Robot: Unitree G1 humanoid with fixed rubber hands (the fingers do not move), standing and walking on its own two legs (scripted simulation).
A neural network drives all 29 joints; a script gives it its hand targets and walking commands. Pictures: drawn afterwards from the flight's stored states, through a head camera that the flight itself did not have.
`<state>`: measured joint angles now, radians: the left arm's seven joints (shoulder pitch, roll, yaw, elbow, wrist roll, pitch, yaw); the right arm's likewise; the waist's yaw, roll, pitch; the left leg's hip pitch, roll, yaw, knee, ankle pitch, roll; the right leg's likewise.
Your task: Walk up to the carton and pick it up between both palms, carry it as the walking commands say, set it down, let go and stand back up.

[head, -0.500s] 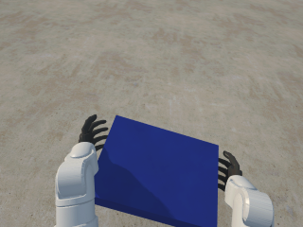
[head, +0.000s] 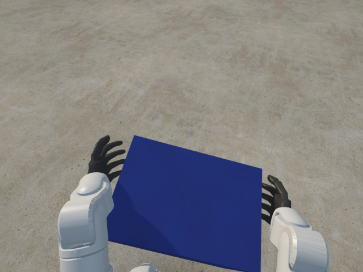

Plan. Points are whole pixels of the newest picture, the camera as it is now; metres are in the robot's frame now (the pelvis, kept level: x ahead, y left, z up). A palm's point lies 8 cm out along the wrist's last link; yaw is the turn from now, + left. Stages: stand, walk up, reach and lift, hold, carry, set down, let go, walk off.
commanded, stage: carry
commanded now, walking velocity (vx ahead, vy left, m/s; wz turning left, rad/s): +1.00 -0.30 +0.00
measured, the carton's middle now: (182, 206) +0.27 +0.03 +0.01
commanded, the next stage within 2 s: none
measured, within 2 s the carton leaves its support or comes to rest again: neither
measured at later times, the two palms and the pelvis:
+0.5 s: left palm (195, 60) +0.75 +0.05 +0.10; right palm (301, 88) +0.67 -0.30 +0.07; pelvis +0.45 -0.10 +0.00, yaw -4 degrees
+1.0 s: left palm (224, 16) +1.17 -0.06 +0.10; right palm (297, 35) +1.14 -0.41 +0.05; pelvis +0.91 -0.24 -0.02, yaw -1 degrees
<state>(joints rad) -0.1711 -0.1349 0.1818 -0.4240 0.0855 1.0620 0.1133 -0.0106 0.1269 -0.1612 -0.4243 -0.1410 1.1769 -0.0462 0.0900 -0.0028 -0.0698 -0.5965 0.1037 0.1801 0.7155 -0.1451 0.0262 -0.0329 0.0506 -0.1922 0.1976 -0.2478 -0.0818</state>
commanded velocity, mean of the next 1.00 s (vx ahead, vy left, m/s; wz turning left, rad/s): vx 1.00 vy -0.30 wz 0.00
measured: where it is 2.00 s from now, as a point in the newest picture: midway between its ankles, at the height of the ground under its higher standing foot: (251, 98)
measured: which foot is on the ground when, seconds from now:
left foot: up 0.00-0.12, down 0.14-0.62, up 0.64-1.00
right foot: down 0.00-0.18, up 0.20-0.58, down 0.60-1.00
